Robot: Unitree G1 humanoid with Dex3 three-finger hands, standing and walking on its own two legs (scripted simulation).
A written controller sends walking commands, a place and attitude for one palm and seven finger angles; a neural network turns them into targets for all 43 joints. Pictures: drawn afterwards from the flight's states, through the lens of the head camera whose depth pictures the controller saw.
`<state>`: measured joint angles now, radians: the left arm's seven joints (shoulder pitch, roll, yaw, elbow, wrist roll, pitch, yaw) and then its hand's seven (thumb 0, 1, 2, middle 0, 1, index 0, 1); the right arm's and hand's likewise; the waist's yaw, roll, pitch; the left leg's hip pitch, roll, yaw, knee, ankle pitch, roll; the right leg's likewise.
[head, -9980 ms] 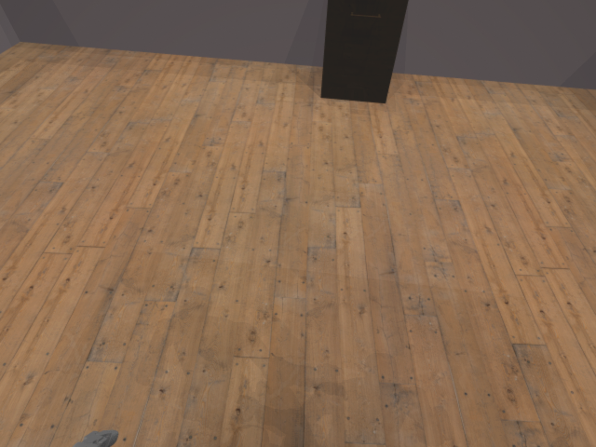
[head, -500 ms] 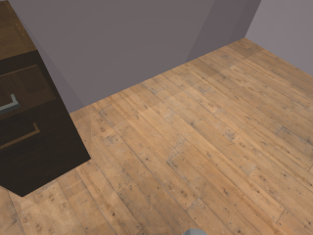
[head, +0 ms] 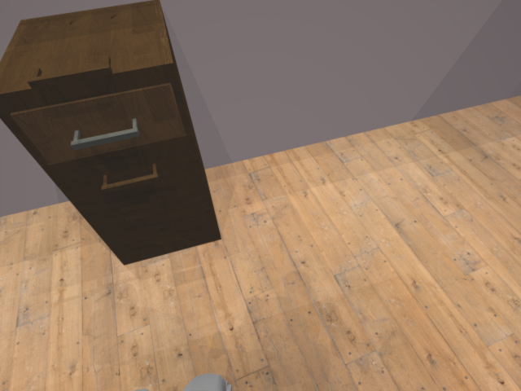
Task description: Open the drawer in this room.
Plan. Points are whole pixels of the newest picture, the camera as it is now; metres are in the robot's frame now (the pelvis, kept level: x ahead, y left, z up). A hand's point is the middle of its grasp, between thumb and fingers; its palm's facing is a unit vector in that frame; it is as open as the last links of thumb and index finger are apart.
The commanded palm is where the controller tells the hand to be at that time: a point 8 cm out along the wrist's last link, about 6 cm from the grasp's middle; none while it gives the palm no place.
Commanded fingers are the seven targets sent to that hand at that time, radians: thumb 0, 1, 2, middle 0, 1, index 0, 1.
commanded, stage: turn to face it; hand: left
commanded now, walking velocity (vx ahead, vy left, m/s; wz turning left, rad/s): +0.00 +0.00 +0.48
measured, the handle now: (106, 133) +0.72 +0.45 -0.06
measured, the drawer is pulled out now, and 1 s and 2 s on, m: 0.00 0.00 0.00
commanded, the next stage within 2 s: take the last steps up to it in 0.48 s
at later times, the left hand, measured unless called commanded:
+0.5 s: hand out of the picture +0.00 +0.26 -0.17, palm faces +0.24 -0.94 -0.25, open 7.4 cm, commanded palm none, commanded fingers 0.00 0.90 0.90 -0.20 -0.30 -0.20 -0.30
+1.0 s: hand out of the picture -0.11 +0.20 -0.18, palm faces +0.40 -0.90 -0.18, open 7.3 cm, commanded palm none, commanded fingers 0.00 0.90 0.90 -0.20 -0.30 -0.20 -0.30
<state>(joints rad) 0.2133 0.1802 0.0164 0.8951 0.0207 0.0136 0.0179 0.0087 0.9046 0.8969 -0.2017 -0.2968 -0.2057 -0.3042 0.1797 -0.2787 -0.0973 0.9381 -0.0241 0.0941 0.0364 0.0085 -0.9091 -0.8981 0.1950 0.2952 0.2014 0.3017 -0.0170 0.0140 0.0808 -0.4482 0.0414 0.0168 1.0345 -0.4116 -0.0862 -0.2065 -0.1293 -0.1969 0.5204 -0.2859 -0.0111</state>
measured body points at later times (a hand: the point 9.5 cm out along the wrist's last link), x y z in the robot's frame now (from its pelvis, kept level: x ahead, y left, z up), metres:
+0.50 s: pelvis -0.02 +0.04 +0.00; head +0.00 +0.06 +0.45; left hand -0.02 +0.31 -0.15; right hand +0.11 -0.18 -0.14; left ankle -0.05 +0.14 -0.74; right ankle +0.00 -0.11 -0.69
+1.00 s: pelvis +0.00 +0.05 +0.00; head +0.00 +0.06 +0.45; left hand -0.13 +0.25 -0.16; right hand +0.11 -0.17 -0.15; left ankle -0.02 +0.18 -0.73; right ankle +0.00 -0.09 -0.74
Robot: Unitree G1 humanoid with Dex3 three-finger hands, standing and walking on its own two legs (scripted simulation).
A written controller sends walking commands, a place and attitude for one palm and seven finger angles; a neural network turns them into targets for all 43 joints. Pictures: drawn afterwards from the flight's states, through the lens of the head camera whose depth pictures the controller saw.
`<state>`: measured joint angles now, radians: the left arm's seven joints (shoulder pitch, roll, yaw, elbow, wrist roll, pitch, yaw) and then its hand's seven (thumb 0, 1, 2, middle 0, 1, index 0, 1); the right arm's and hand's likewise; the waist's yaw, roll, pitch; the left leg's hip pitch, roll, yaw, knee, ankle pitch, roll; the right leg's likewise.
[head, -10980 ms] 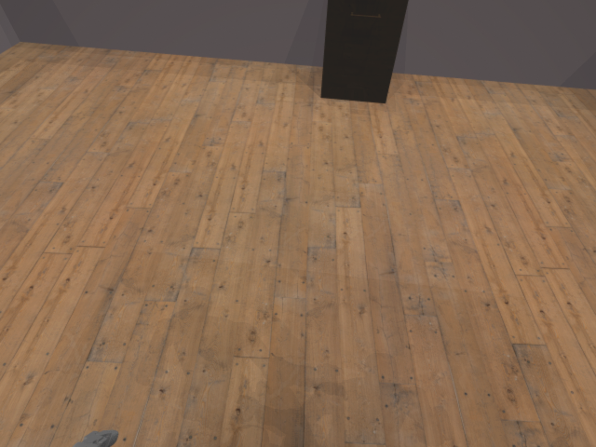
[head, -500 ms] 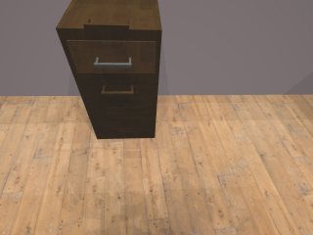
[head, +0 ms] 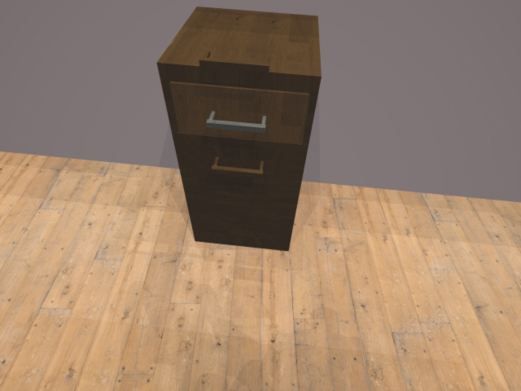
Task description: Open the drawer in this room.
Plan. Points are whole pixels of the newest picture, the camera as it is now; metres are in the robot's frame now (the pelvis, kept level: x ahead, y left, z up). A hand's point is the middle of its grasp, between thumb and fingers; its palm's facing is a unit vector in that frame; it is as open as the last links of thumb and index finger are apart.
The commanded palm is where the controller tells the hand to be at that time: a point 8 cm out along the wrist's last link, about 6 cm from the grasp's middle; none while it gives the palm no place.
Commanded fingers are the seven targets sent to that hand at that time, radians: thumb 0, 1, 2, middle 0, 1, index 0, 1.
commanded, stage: take the last steps up to it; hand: left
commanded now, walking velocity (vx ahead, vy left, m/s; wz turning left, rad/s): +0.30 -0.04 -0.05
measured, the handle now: (237, 121) +0.81 +0.15 -0.06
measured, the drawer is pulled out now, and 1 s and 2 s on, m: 0.00 0.00 0.00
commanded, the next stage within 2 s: come to a stop and stand still in 0.66 s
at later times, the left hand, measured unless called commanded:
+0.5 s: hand (191, 319) +0.28 +0.17 -0.17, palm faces -0.09 -0.98 -0.18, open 7.4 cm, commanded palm none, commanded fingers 0.00 0.90 0.90 -0.20 -0.30 -0.20 -0.30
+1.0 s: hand (210, 308) +0.31 +0.14 -0.19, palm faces +0.04 -0.98 -0.20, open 7.3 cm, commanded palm none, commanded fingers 0.00 0.90 0.90 -0.20 -0.30 -0.20 -0.30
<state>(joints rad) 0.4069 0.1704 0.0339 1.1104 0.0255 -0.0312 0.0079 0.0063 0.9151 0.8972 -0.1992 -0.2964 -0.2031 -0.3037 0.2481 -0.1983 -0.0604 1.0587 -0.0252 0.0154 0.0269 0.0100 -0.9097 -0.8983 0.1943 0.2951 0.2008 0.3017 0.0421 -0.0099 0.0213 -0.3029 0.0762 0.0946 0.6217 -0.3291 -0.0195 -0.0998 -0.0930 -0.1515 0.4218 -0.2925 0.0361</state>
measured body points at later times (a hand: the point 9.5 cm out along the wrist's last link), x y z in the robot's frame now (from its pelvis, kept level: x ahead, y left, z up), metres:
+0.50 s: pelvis +0.15 +0.00 -0.01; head +0.18 -0.01 +0.44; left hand +0.28 +0.22 -0.15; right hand +0.02 -0.19 -0.16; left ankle +0.03 +0.12 -0.74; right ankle +0.26 -0.14 -0.71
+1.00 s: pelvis +0.30 -0.04 -0.01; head +0.32 -0.04 +0.44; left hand +0.31 +0.19 -0.17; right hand +0.39 -0.27 -0.15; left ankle +0.34 +0.07 -0.74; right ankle +0.28 -0.13 -0.74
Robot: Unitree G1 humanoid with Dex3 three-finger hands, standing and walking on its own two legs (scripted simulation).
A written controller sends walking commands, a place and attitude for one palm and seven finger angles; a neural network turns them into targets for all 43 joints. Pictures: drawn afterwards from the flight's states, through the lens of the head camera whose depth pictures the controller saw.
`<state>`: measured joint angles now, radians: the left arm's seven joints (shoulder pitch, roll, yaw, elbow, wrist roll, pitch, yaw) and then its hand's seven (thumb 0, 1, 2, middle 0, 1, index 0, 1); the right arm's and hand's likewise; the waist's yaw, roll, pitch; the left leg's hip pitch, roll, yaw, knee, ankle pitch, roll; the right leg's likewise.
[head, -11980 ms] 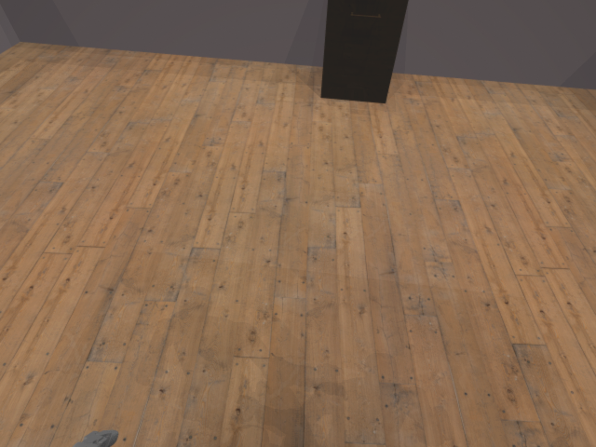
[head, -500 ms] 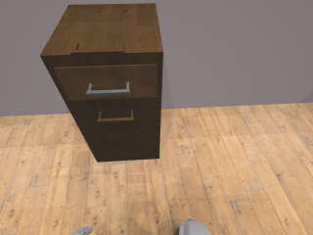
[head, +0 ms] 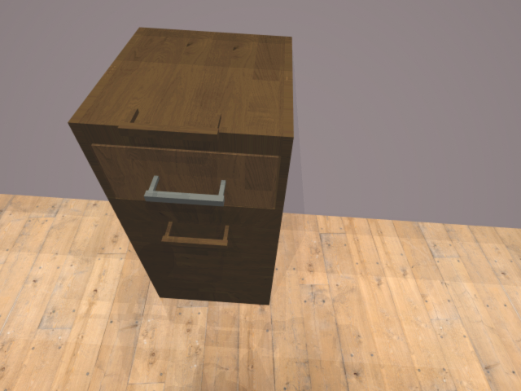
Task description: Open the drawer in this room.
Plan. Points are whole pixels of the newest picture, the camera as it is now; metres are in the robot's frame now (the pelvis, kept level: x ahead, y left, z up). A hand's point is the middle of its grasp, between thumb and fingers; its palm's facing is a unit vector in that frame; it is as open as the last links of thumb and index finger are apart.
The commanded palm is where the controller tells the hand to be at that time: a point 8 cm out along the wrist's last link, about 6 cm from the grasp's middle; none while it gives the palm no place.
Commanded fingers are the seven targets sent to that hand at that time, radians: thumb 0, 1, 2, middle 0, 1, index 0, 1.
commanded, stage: come to a stop and stand still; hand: left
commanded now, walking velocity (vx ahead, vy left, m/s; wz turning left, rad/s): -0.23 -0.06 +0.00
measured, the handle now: (186, 190) +0.50 +0.21 -0.05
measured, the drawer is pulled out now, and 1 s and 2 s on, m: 0.00 0.00 0.00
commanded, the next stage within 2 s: look again from close up in 1.12 s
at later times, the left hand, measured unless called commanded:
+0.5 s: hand out of the picture +0.01 +0.13 -0.14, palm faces +0.05 -0.96 -0.27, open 7.3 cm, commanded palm none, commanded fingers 0.00 0.90 0.90 -0.20 -0.30 -0.20 -0.30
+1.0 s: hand out of the picture -0.03 +0.16 -0.17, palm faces +0.05 -0.98 -0.17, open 7.3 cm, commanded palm none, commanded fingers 0.00 0.90 0.90 -0.20 -0.30 -0.20 -0.30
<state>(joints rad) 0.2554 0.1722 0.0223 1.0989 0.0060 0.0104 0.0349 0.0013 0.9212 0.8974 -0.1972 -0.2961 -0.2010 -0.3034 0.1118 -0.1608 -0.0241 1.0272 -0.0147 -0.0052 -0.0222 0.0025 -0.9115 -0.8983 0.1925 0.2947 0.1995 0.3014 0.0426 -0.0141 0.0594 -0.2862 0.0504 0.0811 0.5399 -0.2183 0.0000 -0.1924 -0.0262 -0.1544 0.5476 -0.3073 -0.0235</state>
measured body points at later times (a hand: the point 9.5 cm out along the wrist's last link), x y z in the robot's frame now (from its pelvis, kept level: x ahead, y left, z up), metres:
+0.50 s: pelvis -0.02 -0.06 +0.01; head +0.01 -0.09 +0.46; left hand +0.01 +0.18 -0.12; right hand +0.02 -0.31 -0.16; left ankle -0.06 +0.10 -0.68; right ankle -0.04 -0.14 -0.73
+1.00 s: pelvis -0.03 -0.01 +0.01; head -0.02 +0.00 +0.46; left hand -0.04 +0.21 -0.16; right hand -0.02 -0.24 -0.15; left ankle -0.08 +0.11 -0.73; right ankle -0.04 -0.14 -0.73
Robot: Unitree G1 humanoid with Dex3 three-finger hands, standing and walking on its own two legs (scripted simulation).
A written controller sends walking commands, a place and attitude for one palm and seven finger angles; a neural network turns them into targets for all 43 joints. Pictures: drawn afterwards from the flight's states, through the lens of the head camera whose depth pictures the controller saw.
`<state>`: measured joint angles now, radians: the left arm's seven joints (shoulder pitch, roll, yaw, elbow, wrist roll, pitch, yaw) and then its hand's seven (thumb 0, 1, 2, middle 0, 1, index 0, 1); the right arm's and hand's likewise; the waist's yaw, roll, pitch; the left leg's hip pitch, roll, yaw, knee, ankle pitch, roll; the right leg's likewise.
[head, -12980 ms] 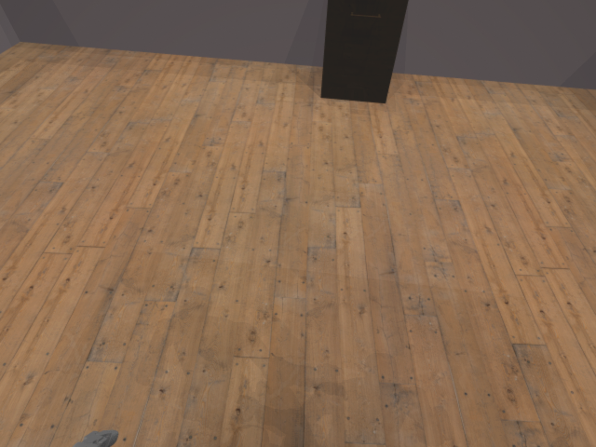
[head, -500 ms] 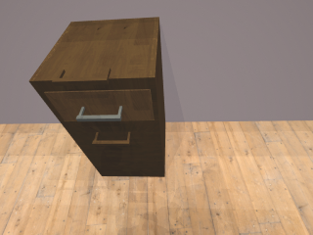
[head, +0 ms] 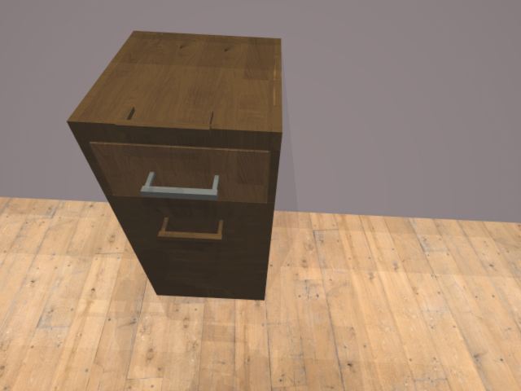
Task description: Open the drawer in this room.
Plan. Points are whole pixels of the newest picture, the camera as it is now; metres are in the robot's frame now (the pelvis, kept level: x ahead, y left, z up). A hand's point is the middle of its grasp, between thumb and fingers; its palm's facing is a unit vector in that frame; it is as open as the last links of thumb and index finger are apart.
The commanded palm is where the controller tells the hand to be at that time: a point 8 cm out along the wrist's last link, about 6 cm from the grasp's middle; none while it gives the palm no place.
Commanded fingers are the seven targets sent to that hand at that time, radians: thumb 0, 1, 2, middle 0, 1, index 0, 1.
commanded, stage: come to a stop and stand still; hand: left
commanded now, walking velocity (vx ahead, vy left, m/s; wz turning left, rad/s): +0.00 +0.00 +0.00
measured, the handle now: (181, 185) +0.54 +0.22 -0.06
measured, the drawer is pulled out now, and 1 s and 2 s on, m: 0.00 0.00 0.00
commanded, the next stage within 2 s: look again from close up in 0.12 s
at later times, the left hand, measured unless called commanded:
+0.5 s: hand out of the picture +0.04 +0.20 -0.18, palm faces +0.03 -0.97 -0.22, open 7.4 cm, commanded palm none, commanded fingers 0.00 0.90 0.90 -0.20 -0.30 -0.20 -0.30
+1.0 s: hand out of the picture +0.06 +0.22 -0.11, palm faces -0.10 -0.84 -0.54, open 7.5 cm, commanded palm +0.08 +0.25 -0.06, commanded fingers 0.00 0.71 0.82 -0.21 -0.42 -0.21 -0.42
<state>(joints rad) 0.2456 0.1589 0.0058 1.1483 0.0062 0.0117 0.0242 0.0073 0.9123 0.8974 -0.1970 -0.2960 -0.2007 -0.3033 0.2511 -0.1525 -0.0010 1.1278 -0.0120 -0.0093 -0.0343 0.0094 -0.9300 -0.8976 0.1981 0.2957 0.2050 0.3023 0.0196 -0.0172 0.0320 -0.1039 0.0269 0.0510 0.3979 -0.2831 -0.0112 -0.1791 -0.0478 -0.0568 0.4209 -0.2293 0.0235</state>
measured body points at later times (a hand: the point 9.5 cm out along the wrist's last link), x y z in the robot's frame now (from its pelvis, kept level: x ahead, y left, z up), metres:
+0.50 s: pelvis +0.00 +0.01 -0.01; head +0.00 +0.02 +0.44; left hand +0.04 +0.25 -0.17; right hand +0.04 -0.24 -0.16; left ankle -0.04 +0.12 -0.74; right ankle +0.00 -0.13 -0.74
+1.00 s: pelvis -0.05 +0.02 -0.01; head -0.06 +0.02 +0.44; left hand +0.06 +0.26 -0.07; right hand +0.00 -0.21 -0.15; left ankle -0.04 +0.12 -0.74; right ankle +0.00 -0.13 -0.74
